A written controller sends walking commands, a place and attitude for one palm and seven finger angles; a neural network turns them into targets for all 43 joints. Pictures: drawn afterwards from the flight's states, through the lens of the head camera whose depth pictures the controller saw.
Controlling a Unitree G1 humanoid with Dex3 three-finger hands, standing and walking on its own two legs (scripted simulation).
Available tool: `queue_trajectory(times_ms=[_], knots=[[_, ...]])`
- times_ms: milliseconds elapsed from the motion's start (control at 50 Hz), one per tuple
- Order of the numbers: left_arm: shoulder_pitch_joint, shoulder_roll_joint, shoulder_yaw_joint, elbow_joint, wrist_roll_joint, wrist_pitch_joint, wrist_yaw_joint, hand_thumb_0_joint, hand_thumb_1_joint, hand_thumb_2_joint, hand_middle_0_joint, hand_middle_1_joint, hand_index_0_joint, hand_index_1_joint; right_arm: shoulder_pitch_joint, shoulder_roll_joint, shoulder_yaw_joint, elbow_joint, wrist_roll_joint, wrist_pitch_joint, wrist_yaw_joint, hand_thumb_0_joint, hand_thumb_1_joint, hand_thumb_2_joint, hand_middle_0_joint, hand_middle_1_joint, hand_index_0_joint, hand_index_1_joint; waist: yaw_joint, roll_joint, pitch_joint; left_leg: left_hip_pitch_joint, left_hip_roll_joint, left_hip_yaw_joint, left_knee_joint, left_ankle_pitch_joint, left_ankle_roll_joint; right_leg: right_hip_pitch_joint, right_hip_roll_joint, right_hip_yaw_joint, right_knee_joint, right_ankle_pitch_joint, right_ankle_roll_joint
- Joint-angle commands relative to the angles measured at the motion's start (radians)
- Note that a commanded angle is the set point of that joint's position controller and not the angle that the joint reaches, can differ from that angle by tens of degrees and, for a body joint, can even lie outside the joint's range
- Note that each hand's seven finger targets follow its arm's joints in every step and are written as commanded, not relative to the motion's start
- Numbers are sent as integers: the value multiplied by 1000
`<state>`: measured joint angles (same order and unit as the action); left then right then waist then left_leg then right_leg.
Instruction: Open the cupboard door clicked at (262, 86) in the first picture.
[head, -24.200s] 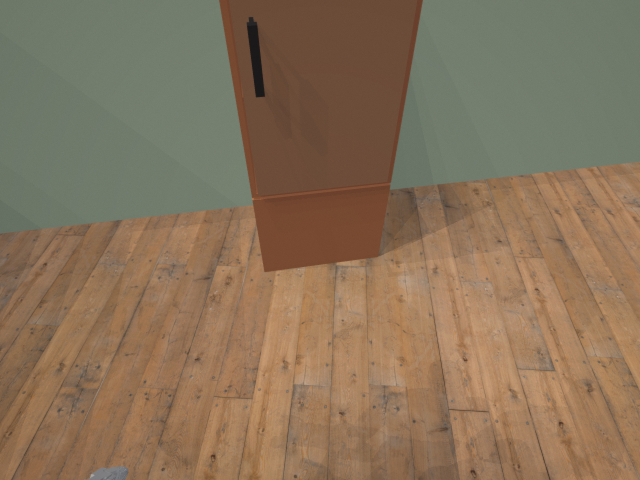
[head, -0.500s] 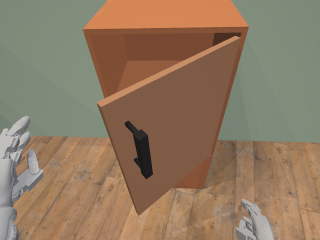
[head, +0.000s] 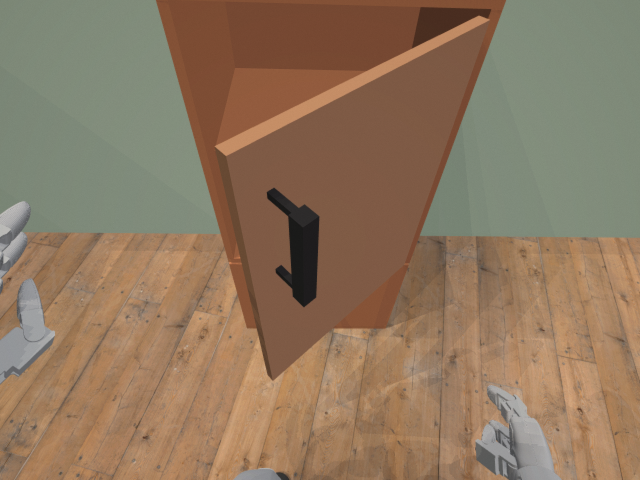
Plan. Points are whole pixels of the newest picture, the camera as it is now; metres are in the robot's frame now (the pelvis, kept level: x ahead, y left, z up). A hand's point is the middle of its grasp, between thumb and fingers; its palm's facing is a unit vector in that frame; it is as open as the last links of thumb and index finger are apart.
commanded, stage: step back with the hand held close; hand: left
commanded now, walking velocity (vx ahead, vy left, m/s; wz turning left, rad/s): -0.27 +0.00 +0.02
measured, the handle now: (292, 251) +0.35 +0.07 +0.10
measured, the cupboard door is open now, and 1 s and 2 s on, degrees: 43 43 43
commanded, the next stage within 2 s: stop stepping back and stand still in 0.46 s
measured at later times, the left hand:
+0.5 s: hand out of the picture +0.08 +0.32 +0.17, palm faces +0.52 -0.76 -0.39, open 7.4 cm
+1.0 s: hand out of the picture -0.02 +0.29 +0.17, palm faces +0.39 -0.82 -0.42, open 7.4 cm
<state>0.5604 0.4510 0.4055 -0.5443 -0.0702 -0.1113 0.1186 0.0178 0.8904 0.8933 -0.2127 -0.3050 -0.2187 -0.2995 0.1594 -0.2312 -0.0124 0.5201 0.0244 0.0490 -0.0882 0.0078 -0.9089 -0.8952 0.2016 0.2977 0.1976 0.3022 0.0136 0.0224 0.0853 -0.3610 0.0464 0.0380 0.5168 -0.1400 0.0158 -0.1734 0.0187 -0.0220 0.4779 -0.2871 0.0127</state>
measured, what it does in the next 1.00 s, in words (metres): walks backwards: right foot, then left foot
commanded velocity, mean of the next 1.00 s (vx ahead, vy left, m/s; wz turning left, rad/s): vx -0.07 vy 0.00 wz -0.02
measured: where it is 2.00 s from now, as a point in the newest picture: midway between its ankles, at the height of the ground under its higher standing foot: outside the picture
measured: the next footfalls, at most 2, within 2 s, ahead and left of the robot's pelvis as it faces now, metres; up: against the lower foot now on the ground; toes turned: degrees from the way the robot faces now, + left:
right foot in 0.64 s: -0.22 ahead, -0.05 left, +0.00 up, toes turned -2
left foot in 0.78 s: -0.05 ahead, +0.11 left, +0.00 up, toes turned -1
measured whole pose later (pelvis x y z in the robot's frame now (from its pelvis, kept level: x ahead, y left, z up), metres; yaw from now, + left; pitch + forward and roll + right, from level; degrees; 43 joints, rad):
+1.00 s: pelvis -0.23 +0.04 +0.00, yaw +0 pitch -2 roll -1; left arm 0.55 0.43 0.41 -0.52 -0.06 -0.14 0.15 0.02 0.89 0.89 -0.21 -0.30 -0.21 -0.30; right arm 0.26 -0.19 0.01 0.61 -0.01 -0.11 -0.06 0.01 -0.91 -0.90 0.20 0.30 0.20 0.30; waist -0.04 -0.03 -0.02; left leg -0.37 -0.04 0.01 0.42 -0.14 0.02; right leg -0.14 0.07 -0.04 0.50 -0.47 -0.04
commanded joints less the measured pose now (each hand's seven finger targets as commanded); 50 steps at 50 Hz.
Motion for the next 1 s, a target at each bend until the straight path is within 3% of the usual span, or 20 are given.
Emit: queue_trajectory(times_ms=[0, 60, 140, 200, 240, 280, 320, 340, 400, 540, 580, 620, 680, 740, 780, 820, 840, 940, 960, 980], knots=[[33, 153, 159, -217, -2, -95, 40, 0, 900, 900, -200, -300, -200, -300, -74, -117, -37, -157, -7, -84, -5, 0, -900, -900, 200, 300, 200, 300, -2, 151, -192, 45, 93, -134, -161, -75, 28, -5, -4, 7, 8, 49, 1], [36, 134, 173, -193, 8, -109, 43, 0, 900, 900, -200, -300, -200, -300, -74, -131, -41, -156, -13, -110, -2, 0, -900, -900, 200, 300, 200, 300, 1, 214, -137, -213, 130, -186, -301, -473, 50, 106, 37, -13, 108, -80, -10], [62, 141, 180, -200, 3, -123, 45, 0, 900, 900, -200, -300, -200, -300, -47, -115, -48, -142, -11, -136, 6, 0, -900, -900, 200, 300, 200, 300, -2, 120, -175, -174, 81, -148, -215, -443, 31, 49, 18, 23, 37, -152, -43], [17, 149, 152, -234, 3, -132, 59, 0, 900, 900, -200, -300, -200, -300, -15, -97, -50, -91, -19, -145, 4, 0, -900, -900, 200, 300, 200, 300, -27, -143, -170, 158, -55, -44, 244, -233, -43, -386, -205, 275, -245, -314, -139], [-72, 129, 125, -186, 24, -113, 73, 0, 900, 900, -200, -300, -200, -300, -11, -88, -47, -51, -29, -138, 2, 0, -900, -900, 200, 300, 200, 300, -38, -201, -135, 176, -54, -46, 396, -232, -37, -475, -277, 273, -242, -222, -149], [-183, 146, 111, -194, 31, -105, 78, 0, 900, 900, -200, -300, -200, -300, -28, -101, -37, -40, -30, -144, -14, 0, -900, -900, 200, 300, 200, 300, -53, -122, -56, 184, -26, -72, 139, -224, -24, -463, -188, 165, -142, -175, -84], [-184, 144, 131, -217, 33, -118, 80, 0, 900, 900, -200, -300, -200, -300, -54, -140, -32, -76, -27, -166, -31, 0, -900, -900, 200, 300, 200, 300, -15, 215, -65, -50, 162, -327, -245, -300, 58, -236, 14, 21, 178, -142, 11], [-169, 148, 151, -208, 33, -132, 78, 0, 900, 900, -200, -300, -200, -300, -54, -121, -36, -74, -27, -185, -25, 0, -900, -900, 200, 300, 200, 300, -14, 289, -146, -178, 264, -480, -410, -592, 109, -64, 71, 30, 432, -212, 10], [-154, 144, 161, -226, 28, -146, 67, 0, 900, 900, -200, -300, -200, -300, -55, -101, -54, -56, -42, -202, 8, 0, -900, -900, 200, 300, 200, 300, -8, 160, -166, -213, 257, -422, -395, -505, 127, -66, 88, 76, 698, -214, -5], [-27, 121, 113, -239, -20, -126, 60, 0, 900, 900, -200, -300, -200, -300, -51, -84, -35, -29, -44, -203, 51, 0, -900, -900, 200, 300, 200, 300, -5, 253, -262, 18, 149, -189, -401, -289, -7, 49, 102, -51, 102, -290, -51], [5, 168, 152, -207, -15, -135, 49, 0, 900, 900, -200, -300, -200, -300, -24, -78, -36, -28, -43, -183, 54, 0, -900, -900, 200, 300, 200, 300, -8, 156, -234, 95, 46, -75, -212, -191, -68, 20, 15, 22, -241, -173, -77], [-39, 233, 196, -211, -13, -158, 50, 0, 900, 900, -200, -300, -200, -300, -43, -74, -23, -26, -42, -163, 49, 0, -900, -900, 200, 300, 200, 300, -8, -120, -201, 211, -37, -26, 220, -117, -62, -253, -250, 240, -336, 2, -135], [-64, 167, 148, -118, -19, -101, 35, 0, 900, 900, -200, -300, -200, -300, -55, -102, -33, -50, -13, -172, 34, 0, -900, -900, 200, 300, 200, 300, -14, -268, -198, 45, -46, -88, 341, -115, -32, -130, -221, 198, -140, 320, -134], [-146, 152, 120, -101, -1, -92, 38, 0, 900, 900, -200, -300, -200, -300, -40, -94, -6, -27, -10, -179, 5, 0, -900, -900, 200, 300, 200, 300, -38, -11, -134, 157, -30, -56, 16, 89, 7, -70, -125, 93, -38, 408, -48], [-219, 165, 106, -124, 10, -102, 40, 0, 900, 900, -200, -300, -200, -300, -35, -125, -19, -33, -4, -204, -3, 0, -900, -900, 200, 300, 200, 300, -27, 93, -149, 278, 56, -180, -61, 213, 47, -129, -24, 41, 38, 211, 17], [-191, 153, 92, -166, 4, -117, 44, 0, 900, 900, -200, -300, -200, -300, -35, -97, -8, -30, -28, -225, 4, 0, -900, -900, 200, 300, 200, 300, -27, 254, -166, 183, 164, -470, -348, -205, 63, -116, 44, 37, 206, -202, -2], [-185, 164, 101, -186, 15, -116, 50, 0, 900, 900, -200, -300, -200, -300, -53, -92, -8, -33, -38, -230, 8, 0, -900, -900, 200, 300, 200, 300, -13, 227, -134, 29, 178, -482, -471, -531, 43, -37, 53, 41, 281, -254, -19], [63, 142, 131, -196, 14, -100, 51, 0, 900, 900, -200, -300, -200, -300, -44, -81, -23, -58, -39, -209, 22, 0, -900, -900, 200, 300, 200, 300, 8, 201, -161, -203, 28, -157, -335, -478, -35, 261, 67, -57, -56, -191, -60], [84, 152, 140, -189, 19, -100, 48, 0, 900, 900, -200, -300, -200, -300, -31, -73, -26, -56, -39, -192, 23, 0, -900, -900, 200, 300, 200, 300, 3, 84, -160, -178, -35, -69, -133, -405, -47, 198, -11, 19, -172, -211, -79], [97, 189, 178, -171, 23, -103, 50, 0, 900, 900, -200, -300, -200, -300, -18, -71, -36, -44, -41, -172, 25, 0, -900, -900, 200, 300, 200, 300, -6, -120, -159, -107, -84, -13, 236, -285, -43, -4, -208, 274, -304, -334, -157]])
